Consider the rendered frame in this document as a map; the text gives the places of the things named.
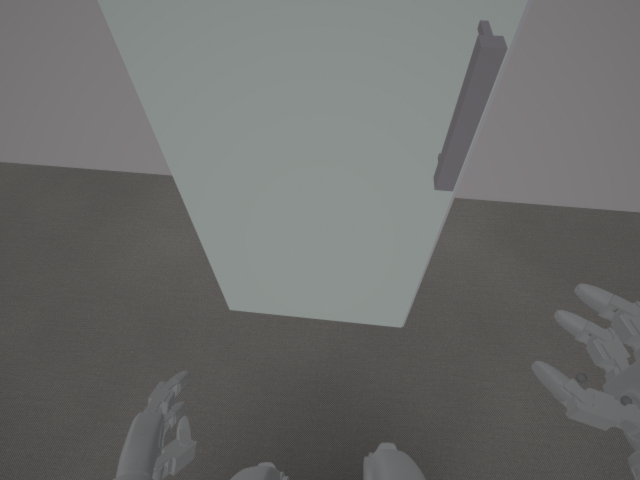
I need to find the handle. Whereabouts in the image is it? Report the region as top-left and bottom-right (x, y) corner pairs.
(433, 20), (508, 191)

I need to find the fridge door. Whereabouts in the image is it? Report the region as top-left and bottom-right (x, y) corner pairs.
(98, 0), (528, 328)

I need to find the right robot hand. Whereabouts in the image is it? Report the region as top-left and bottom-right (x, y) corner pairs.
(531, 283), (640, 451)

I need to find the robot right shin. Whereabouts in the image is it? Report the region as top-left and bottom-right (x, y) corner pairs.
(376, 443), (397, 451)

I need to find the left robot hand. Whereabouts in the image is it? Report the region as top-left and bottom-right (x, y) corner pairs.
(116, 371), (197, 480)

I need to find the right robot thigh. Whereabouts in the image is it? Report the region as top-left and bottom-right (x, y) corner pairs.
(363, 449), (426, 480)

